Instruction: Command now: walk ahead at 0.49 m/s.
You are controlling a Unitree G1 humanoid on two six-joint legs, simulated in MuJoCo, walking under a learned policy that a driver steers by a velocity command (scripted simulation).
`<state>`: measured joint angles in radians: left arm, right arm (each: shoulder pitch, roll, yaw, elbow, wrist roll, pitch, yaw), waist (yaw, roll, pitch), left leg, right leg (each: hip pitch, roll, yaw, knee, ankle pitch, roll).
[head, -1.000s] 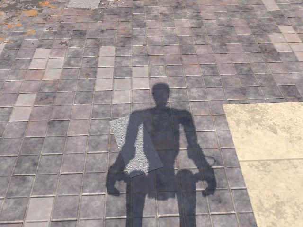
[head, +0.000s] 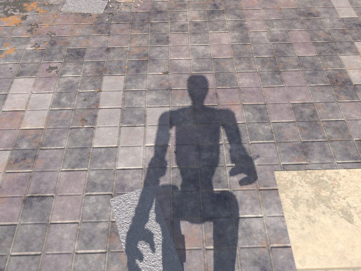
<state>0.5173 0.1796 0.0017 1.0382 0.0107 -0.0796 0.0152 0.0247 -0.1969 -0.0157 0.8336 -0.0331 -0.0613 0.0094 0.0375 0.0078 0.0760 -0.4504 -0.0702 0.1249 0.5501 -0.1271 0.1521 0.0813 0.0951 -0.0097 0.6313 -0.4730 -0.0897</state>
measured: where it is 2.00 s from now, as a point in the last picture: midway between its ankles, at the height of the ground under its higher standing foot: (197, 125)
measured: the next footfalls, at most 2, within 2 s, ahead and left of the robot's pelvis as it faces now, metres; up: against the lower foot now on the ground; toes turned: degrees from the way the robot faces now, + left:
right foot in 0.54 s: +0.46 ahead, -0.12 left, +0.00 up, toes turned -3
left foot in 1.10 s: +0.76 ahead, +0.06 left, +0.00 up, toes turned +5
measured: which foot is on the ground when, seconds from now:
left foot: down 0.00-0.56, up 0.58-1.00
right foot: up 0.00-0.52, down 0.54-1.00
